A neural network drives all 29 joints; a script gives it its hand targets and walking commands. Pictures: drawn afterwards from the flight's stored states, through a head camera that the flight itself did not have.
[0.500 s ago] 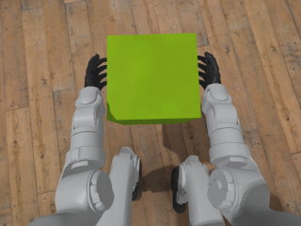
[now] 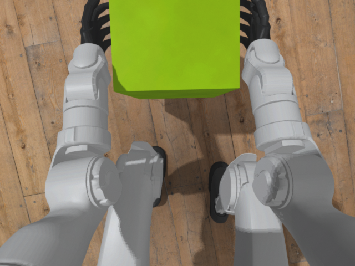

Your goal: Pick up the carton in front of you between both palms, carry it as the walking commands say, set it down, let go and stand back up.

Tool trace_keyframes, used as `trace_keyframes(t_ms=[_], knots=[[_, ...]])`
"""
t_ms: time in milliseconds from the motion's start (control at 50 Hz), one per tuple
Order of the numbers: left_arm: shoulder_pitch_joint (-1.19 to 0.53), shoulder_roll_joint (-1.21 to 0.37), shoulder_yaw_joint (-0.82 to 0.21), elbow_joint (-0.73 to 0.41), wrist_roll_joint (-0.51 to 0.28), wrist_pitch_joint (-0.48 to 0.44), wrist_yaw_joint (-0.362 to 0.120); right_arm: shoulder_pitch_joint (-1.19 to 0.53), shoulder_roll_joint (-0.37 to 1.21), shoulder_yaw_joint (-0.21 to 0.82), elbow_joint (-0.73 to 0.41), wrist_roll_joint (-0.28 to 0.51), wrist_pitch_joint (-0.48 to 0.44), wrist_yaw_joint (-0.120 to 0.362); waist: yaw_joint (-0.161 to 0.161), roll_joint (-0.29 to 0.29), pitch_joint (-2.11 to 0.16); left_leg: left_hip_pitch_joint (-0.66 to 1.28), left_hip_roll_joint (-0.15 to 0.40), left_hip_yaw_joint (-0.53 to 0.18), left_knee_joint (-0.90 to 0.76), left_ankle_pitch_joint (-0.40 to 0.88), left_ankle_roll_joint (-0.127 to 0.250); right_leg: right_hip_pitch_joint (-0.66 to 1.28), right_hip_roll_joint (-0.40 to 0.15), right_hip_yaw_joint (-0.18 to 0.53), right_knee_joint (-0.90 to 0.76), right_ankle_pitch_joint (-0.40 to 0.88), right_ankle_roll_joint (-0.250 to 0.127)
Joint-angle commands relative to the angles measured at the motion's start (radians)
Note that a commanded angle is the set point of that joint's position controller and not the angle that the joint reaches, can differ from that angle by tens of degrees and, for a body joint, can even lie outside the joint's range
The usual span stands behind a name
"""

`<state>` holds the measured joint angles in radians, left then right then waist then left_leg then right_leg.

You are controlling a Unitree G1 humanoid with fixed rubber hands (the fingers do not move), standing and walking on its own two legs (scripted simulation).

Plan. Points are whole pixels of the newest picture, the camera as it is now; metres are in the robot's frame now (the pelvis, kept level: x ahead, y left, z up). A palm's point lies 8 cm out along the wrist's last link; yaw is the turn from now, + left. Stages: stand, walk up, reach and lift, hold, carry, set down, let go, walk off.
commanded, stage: set down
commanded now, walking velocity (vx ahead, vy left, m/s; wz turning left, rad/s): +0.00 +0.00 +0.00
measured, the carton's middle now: (175, 49) +0.52 +0.09 -0.21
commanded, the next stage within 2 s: none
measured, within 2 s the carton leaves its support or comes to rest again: rests again in 0.78 s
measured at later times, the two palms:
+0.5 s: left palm (105, 48) +0.51 +0.24 -0.21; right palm (240, 48) +0.55 -0.06 -0.22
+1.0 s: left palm (104, 52) +0.51 +0.25 -0.23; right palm (236, 51) +0.55 -0.05 -0.24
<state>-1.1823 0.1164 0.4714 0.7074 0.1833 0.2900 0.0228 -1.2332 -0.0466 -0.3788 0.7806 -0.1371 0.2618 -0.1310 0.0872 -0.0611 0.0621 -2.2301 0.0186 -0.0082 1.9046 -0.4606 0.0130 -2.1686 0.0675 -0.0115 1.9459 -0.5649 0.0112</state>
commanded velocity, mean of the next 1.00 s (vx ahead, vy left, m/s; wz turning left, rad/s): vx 0.00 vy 0.00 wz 0.00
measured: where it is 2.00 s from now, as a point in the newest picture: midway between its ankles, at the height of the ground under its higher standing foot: (186, 194)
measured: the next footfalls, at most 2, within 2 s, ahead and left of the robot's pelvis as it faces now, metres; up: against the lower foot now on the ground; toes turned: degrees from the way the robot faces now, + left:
none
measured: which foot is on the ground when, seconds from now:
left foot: down 0.00-1.00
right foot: down 0.00-1.00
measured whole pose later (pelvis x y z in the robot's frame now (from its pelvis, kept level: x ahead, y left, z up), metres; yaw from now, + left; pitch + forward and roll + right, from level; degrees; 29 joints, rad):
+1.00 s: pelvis -0.01 +0.00 -0.07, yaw +1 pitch +36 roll +0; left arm -1.40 0.33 0.38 1.03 0.04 0.19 -0.03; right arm -1.45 -0.15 -0.27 1.02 -0.05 0.19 -0.10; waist 0.09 -0.03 0.34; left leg -2.31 0.02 -0.01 2.17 -0.49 0.01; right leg -2.25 0.11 0.00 2.23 -0.61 0.02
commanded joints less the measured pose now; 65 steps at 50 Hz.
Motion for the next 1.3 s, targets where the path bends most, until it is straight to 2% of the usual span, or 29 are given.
trace_keyframes(t_ms=[0,160,240,300,400,500,700,1000,1180,1280], knots=[[-0.602,-0.812,-0.487,0.004,-0.147,-0.028,-0.255,-0.633,0.847,0.454,-0.021,0.131,-0.043,0.216,0.066,0.024,-1.129,0.764,-0.123,0.050,-0.085,0.291,-0.032,0.408,0.132,-0.043,-0.120,0.178,0.004],[-0.696,-0.754,-0.559,-0.012,-0.241,-0.059,-0.243,-0.728,0.784,0.525,-0.035,0.216,-0.079,0.202,0.074,0.038,-1.154,0.812,-0.108,0.042,0.021,0.370,-0.035,0.399,0.123,-0.052,0.001,0.220,-0.003],[-0.712,-0.808,-0.603,-0.022,-0.320,-0.064,-0.235,-0.799,0.770,0.574,-0.103,0.263,-0.098,0.194,0.045,0.042,-1.251,0.924,-0.108,0.028,0.072,0.487,-0.036,0.407,0.121,-0.066,0.041,0.271,-0.006],[-0.704,-0.827,-0.617,-0.002,-0.333,-0.053,-0.242,-0.775,0.785,0.565,-0.089,0.258,-0.094,0.199,0.025,0.059,-1.230,0.913,-0.107,0.025,0.091,0.488,-0.039,0.380,0.118,-0.068,0.055,0.268,-0.012],[-0.688,-0.823,-0.576,0.049,-0.302,-0.061,-0.253,-0.729,0.813,0.516,-0.014,0.229,-0.091,0.221,0.030,0.038,-1.055,0.738,-0.109,0.035,0.095,0.395,-0.032,0.329,0.114,-0.059,0.068,0.231,-0.014],[-0.671,-0.790,-0.511,0.105,-0.265,-0.076,-0.254,-0.748,0.794,0.492,0.018,0.231,-0.102,0.231,0.059,0.006,-0.951,0.647,-0.106,0.044,0.100,0.331,-0.020,0.298,0.113,-0.051,0.071,0.191,-0.010],[-0.694,-0.733,-0.445,0.169,-0.268,-0.094,-0.278,-0.790,0.722,0.483,0.044,0.229,-0.119,0.215,0.072,-0.060,-0.868,0.526,-0.094,0.047,0.126,0.274,-0.005,0.349,0.102,-0.036,0.078,0.188,-0.010],[-0.659,-0.611,-0.358,0.280,-0.204,-0.095,-0.297,-0.637,0.615,0.337,0.192,0.113,-0.095,0.234,0.021,-0.016,-0.582,0.404,-0.096,0.023,0.124,0.150,0.004,0.224,0.093,-0.022,0.082,0.088,-0.029],[-0.606,-0.511,-0.293,0.341,-0.157,-0.098,-0.279,-0.576,0.513,0.269,0.238,0.059,-0.091,0.237,0.001,-0.015,-0.476,0.387,-0.094,0.003,0.118,0.098,0.005,0.180,0.080,-0.018,0.079,0.041,-0.026],[-0.581,-0.392,-0.248,0.368,-0.142,-0.123,-0.248,-0.564,0.383,0.243,0.245,0.049,-0.111,0.208,0.006,-0.014,-0.491,0.428,-0.081,0.011,0.125,0.099,-0.009,0.229,0.067,-0.020,0.085,0.048,-0.009]])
